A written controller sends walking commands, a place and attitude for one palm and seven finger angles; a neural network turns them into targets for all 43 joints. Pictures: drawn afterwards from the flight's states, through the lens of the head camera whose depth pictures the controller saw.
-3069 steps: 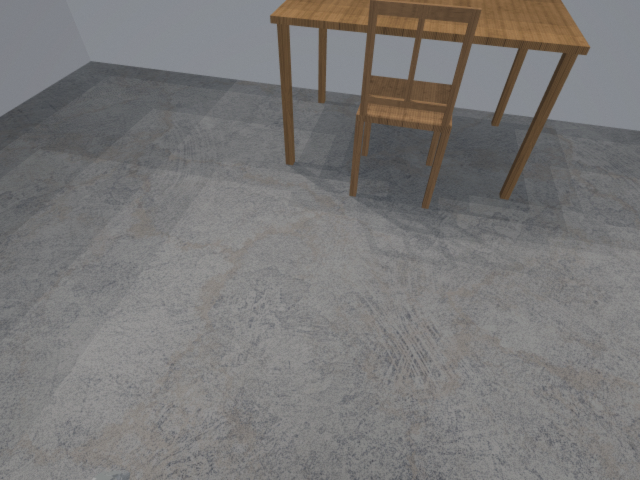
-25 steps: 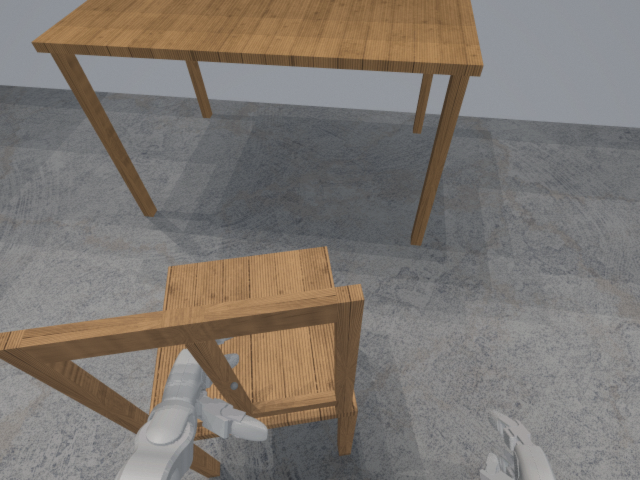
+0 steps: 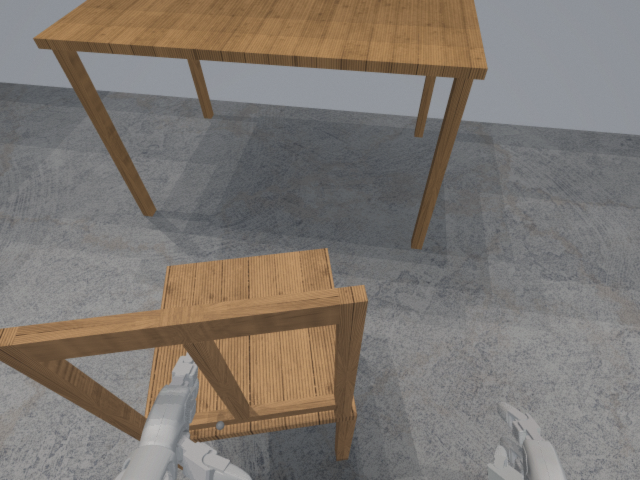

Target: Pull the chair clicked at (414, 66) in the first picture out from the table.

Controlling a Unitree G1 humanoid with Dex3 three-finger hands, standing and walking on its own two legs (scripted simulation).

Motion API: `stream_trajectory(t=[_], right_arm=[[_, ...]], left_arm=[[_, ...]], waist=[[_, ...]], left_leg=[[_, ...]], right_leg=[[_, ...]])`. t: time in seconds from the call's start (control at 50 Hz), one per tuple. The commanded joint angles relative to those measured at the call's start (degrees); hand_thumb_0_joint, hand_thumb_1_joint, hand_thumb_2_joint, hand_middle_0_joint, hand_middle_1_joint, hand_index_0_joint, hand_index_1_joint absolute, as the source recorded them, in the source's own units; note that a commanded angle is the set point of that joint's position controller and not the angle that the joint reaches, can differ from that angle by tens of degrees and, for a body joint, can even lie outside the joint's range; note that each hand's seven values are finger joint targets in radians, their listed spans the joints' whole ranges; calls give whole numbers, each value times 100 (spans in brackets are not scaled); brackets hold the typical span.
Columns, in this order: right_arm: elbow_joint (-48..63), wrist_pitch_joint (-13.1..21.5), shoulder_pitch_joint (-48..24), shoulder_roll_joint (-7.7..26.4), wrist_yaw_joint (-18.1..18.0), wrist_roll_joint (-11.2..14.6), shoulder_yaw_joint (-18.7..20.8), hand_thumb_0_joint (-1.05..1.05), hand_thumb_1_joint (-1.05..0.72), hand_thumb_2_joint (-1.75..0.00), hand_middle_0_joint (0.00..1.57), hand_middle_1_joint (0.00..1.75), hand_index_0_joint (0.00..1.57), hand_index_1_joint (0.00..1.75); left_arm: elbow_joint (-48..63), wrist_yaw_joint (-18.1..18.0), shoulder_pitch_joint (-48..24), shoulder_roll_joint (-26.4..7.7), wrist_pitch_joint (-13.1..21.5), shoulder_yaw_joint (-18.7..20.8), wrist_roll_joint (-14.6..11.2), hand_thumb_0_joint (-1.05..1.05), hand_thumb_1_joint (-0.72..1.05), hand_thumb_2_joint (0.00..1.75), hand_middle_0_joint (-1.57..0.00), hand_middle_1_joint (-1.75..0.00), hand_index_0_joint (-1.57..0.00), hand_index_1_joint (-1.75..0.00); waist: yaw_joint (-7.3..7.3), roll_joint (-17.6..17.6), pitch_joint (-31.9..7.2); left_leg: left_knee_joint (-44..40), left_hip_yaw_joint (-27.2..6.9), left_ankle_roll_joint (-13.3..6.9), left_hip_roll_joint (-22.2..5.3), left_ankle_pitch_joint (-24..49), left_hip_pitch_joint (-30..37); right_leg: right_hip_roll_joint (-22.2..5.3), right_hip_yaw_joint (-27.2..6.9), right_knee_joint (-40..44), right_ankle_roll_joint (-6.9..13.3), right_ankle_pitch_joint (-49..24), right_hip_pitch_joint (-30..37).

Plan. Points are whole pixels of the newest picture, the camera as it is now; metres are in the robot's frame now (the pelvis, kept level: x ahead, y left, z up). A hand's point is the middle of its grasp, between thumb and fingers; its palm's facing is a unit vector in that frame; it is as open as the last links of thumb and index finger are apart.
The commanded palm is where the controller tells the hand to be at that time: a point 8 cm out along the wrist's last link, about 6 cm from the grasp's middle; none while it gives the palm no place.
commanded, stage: draw the fingers out of the gap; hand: left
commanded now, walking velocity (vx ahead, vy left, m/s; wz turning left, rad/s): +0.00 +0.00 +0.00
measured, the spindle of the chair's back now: (223, 381) +0.26 +0.14 -0.05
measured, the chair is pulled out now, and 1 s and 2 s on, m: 0.65 0.65 0.65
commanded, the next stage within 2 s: draw the hand back to the body in 0.52 s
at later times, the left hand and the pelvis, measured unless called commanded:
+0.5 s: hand out of the picture +0.14 +0.13 -0.03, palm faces -0.04 -0.99 -0.13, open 17.5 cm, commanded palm +0.11 +0.18 -0.01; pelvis +0.00 +0.01 -0.02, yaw +1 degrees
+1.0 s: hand (158, 473) +0.15 +0.16 +0.05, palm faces +0.00 -1.00 -0.07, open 17.5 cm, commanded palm +0.10 +0.23 +0.06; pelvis -0.02 +0.01 -0.04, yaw +0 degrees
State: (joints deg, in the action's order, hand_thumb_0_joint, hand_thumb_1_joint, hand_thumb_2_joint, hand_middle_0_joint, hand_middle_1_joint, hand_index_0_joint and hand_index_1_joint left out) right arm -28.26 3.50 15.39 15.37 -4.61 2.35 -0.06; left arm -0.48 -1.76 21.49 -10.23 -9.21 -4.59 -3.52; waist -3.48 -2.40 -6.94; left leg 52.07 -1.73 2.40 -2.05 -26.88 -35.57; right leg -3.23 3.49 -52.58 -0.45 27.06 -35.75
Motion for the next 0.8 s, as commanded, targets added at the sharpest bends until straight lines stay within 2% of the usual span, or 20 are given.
stream_trajectory(t=[0.0, 0.02, 0.06, 0.1, 0.14, 0.18, 0.2, 0.24, 0.28, 0.3, 0.36, 0.4, 0.5, 0.52, 0.62, 0.64, 0.66, 0.7, 0.74, 0.78], right_arm=[[901, 392, -392, 625, -82, -35, 249, 0, -90, -90, 20, 30, 20, 30], [909, 419, -390, 619, -89, -36, 241, 0, -90, -90, 20, 30, 20, 30], [950, 444, -406, 580, -101, -32, 242, 0, -90, -90, 20, 30, 20, 30], [976, 464, -419, 579, -103, -34, 219, 0, -90, -90, 20, 30, 20, 30], [1019, 462, -449, 551, -104, -35, 216, 0, -90, -90, 20, 30, 20, 30], [1074, 444, -471, 543, -107, -33, 193, 0, -90, -90, 20, 30, 20, 30], [1072, 433, -490, 540, -122, -38, 211, 0, -90, -90, 20, 30, 20, 30], [1147, 403, -527, 505, -126, -30, 206, 0, -90, -90, 20, 30, 20, 30], [1237, 376, -550, 492, -120, -25, 187, 0, -90, -90, 20, 30, 20, 30], [1236, 366, -529, 498, -126, -40, 194, 0, -90, -90, 20, 30, 20, 30], [1350, 351, -549, 439, -112, -27, 203, 0, -90, -90, 20, 30, 20, 30], [1371, 324, -547, 419, -120, -34, 247, 0, -90, -90, 20, 30, 20, 30], [1473, 276, -550, 393, -150, -25, 272, 0, -90, -90, 20, 30, 20, 30], [1495, 286, -526, 397, -152, -15, 269, 0, -90, -90, 20, 30, 20, 30], [1561, 269, -536, 355, -198, 12, 321, 0, -90, -90, 20, 30, 20, 30], [1481, 415, -498, 314, -190, 28, 306, 0, -90, -90, 20, 30, 20, 30], [1336, 498, -504, 345, -193, 35, 349, 0, -90, -90, 20, 30, 20, 30], [1225, 584, -453, 331, -173, 51, 401, 0, -90, -90, 20, 30, 20, 30], [1130, 627, -503, 284, -95, 81, 406, 0, -90, -90, 20, 30, 20, 30], [1022, 639, -598, 239, -2, 83, 457, 0, -90, -90, 20, 30, 20, 30]], left_arm=[[1466, -139, -155, -540, 340, 196, 74, 0, -55, 20, 0, 0, 0, 0], [1620, -143, -176, -500, 374, 114, 81, 0, -55, 20, 0, 0, 0, 0], [1716, -156, 246, -451, 402, 113, 98, 0, -55, 20, 0, 0, 0, 0], [1888, -162, 212, -386, 375, -58, 134, 0, -55, 20, 0, 0, 0, 0], [1933, -182, 550, -343, 324, -85, 140, 0, -55, 20, 0, 0, 0, 0], [2009, -179, 591, -290, 265, -194, 159, 0, -55, 20, 0, 0, 0, 0], [2006, -197, 712, -428, 224, -37, 171, 0, -55, 20, 0, 0, 0, 0], [2091, -194, 1016, -350, 178, -98, 188, 0, -55, 20, 0, 0, 0, 0], [2247, -200, 1104, -277, 140, -231, 228, 0, -55, 20, 0, 0, 0, 0], [2296, -225, 1107, -344, 119, -188, 246, 0, -55, 20, 0, 0, 0, 0], [2564, -227, 1665, -199, 125, -350, 268, 0, -55, 20, 0, 0, 0, 0], [2673, -240, 1977, -289, 119, -251, 299, 0, -55, 20, 0, 0, 0, 0], [2876, -210, 2341, -289, 201, -328, 371, 0, -55, 20, 0, 0, 0, 0], [3022, -191, 2330, -271, 255, -392, 378, 0, -55, 20, 0, 0, 0, 0], [3235, -111, 2868, -301, 377, -348, 352, 0, -55, 20, 0, 0, 0, 0], [3850, -33, 2380, 171, 1029, -246, -368, 0, -55, 20, 0, 0, 0, 0], [3660, 10, 2583, -122, 1359, -13, -371, 0, -55, 20, 0, 0, 0, 0], [3832, 64, 2603, -367, 1834, 312, -512, 0, -55, 20, 0, 0, 0, 0], [3736, 185, 2591, -228, 2286, 261, -570, 0, -55, 20, 0, 0, 0, 0], [3571, 342, 2568, -250, 2775, 319, -594, 0, -55, 20, 0, 0, 0, 0]], waist=[[-34, 391, -777], [-68, 344, -838], [19, 277, -896], [-46, 165, -805], [-1, 249, -866], [-38, 298, -770], [16, 293, -761], [38, 375, -794], [38, 255, -687], [31, 273, -689], [86, 216, -775], [137, 229, -838], [102, 341, -614], [69, 229, -660], [124, 209, -756], [65, 513, -640], [170, 404, -844], [229, 148, -953], [228, -43, -840], [245, 92, -781]], left_leg=[[-462, 122, -381, 138, 1466, 320], [-428, 114, -382, 152, 1396, 357], [-409, 106, -374, 159, 1399, 341], [-402, 42, -375, 149, 1366, 322], [-378, 27, -371, 157, 1288, 285], [-360, 26, -374, 169, 1108, 192], [-358, 22, -374, 171, 1095, 120], [-339, 30, -371, 170, 1042, 104], [-341, 13, -366, 170, 960, 60], [-334, -2, -370, 169, 986, 24], [-292, -4, -367, 171, 1104, 49], [-235, 8, -369, 172, 1225, -19], [-133, 1, -385, 177, 1045, -244], [-82, 15, -388, 183, 1037, -184], [15, 17, -396, 198, 1085, -280], [212, -24, -367, 258, 1162, -369], [270, 3, -366, 259, 1137, -388], [313, -10, -346, 244, 1288, -363], [339, -32, -308, 231, 1304, -377], [466, -43, -293, 200, 1235, -596]], right_leg=[[47, 94, 759, 32, -1757, 422], [35, 82, 739, 19, -1664, 365], [41, 112, 674, 41, -1575, 345], [50, 145, 641, 62, -1448, 215], [49, 153, 608, 54, -1358, 214], [50, 143, 631, 41, -1189, 142], [61, 143, 629, 63, -1146, 179], [61, 149, 597, 50, -1092, 142], [67, 158, 567, 59, -959, 41], [72, 165, 564, 76, -980, 73], [66, 182, 474, 82, -1100, 67], [81, 169, 434, 98, -1243, 142], [109, 185, 376, 89, -1049, -85], [107, 164, 347, 79, -1051, -153], [117, 172, 257, 92, -1055, -180], [177, 302, 177, 72, -1227, -392], [186, 279, 90, 87, -1146, -387], [185, 247, 12, 107, -1207, -369], [188, 266, -109, 111, -1109, -557], [192, 229, -225, 106, -1070, -660]])
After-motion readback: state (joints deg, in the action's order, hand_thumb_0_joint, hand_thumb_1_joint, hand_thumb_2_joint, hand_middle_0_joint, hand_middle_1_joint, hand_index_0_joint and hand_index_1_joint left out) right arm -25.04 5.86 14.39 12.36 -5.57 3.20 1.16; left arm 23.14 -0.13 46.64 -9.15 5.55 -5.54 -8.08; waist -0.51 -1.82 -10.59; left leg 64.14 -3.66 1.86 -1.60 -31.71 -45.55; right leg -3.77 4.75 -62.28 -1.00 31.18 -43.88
